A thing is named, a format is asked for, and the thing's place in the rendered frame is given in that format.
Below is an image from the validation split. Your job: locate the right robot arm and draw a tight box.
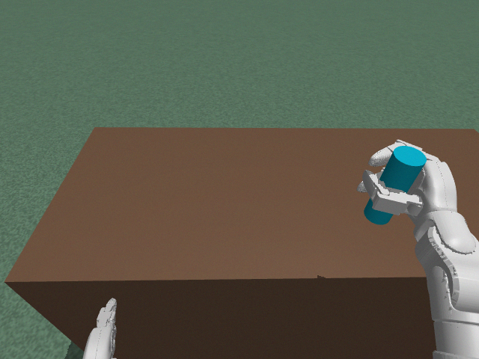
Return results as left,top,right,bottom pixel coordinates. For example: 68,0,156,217
413,210,479,359

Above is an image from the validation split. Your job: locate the can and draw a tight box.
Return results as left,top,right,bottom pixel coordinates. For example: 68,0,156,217
364,146,427,225

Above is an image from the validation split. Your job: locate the left robot hand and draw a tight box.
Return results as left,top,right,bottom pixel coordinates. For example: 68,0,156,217
82,298,117,359

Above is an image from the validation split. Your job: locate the right robot hand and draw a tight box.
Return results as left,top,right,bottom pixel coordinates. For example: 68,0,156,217
356,140,457,226

